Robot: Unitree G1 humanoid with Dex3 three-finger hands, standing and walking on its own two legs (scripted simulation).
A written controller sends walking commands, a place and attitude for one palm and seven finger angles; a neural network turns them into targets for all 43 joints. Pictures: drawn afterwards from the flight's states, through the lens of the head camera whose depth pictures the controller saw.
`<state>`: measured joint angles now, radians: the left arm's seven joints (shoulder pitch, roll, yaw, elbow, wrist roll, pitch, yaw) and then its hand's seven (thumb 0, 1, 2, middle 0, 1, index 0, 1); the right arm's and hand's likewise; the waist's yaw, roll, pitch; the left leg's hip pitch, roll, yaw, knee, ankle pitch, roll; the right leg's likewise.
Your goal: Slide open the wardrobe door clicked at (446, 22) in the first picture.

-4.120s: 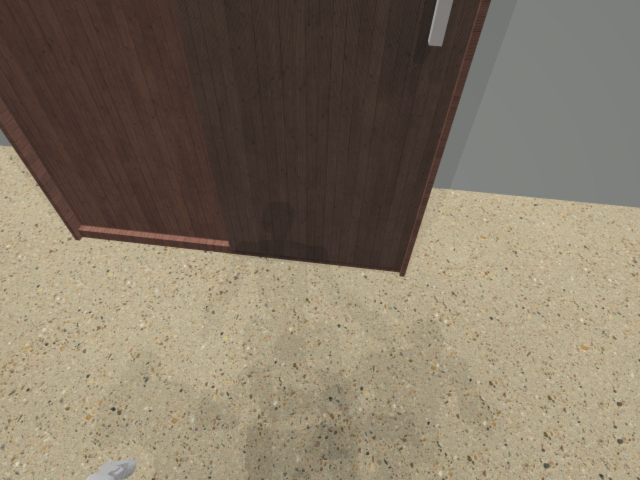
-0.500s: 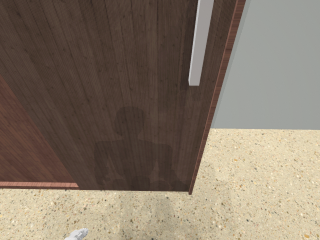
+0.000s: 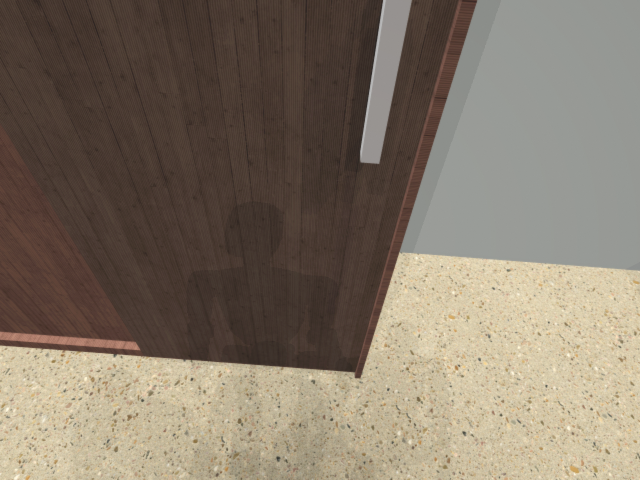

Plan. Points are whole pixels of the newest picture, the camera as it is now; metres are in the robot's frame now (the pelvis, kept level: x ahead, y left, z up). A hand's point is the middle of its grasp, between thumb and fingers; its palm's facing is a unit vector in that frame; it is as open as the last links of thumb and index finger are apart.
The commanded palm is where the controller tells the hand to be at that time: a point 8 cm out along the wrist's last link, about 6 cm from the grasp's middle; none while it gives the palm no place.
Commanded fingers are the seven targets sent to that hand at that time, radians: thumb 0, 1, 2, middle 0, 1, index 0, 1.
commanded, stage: come to a stop and stand still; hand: right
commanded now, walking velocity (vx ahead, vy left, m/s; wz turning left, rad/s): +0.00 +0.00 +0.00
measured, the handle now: (382, 69) +0.55 -0.03 +0.26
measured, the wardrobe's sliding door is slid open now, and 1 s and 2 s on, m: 0.00 0.00 0.00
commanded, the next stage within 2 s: look again from close up in 1.96 s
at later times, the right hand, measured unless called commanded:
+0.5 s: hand out of the picture +0.00 -0.14 -0.17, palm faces +0.03 +0.98 -0.18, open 7.4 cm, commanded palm none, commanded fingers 0.00 -0.90 -0.90 0.20 0.30 0.20 0.30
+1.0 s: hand out of the picture +0.05 -0.12 -0.17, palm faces +0.02 +0.98 -0.21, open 7.3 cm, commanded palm none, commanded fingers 0.00 -0.90 -0.90 0.20 0.30 0.20 0.30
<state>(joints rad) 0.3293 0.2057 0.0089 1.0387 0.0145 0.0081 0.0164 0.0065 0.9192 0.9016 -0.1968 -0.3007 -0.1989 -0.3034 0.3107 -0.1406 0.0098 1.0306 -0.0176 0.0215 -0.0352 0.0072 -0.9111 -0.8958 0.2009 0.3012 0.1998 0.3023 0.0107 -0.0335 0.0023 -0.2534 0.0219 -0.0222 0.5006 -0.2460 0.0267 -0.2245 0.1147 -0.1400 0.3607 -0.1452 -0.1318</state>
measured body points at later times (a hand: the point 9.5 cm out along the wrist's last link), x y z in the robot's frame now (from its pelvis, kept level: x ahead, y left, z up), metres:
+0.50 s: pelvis +0.02 +0.02 +0.00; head +0.02 +0.02 +0.45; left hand +0.03 +0.24 -0.16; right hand +0.00 -0.19 -0.15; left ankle +0.02 +0.14 -0.74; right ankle +0.04 -0.02 -0.74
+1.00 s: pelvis +0.04 +0.05 +0.01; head +0.05 +0.06 +0.46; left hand +0.05 +0.27 -0.16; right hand +0.05 -0.17 -0.15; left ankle +0.02 +0.14 -0.74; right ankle +0.04 -0.02 -0.74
